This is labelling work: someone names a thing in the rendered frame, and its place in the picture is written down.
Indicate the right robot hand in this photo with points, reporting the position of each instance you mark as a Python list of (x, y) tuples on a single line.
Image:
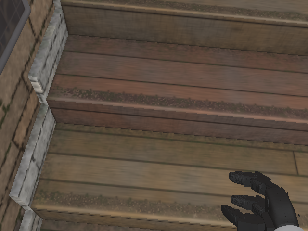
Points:
[(274, 211)]

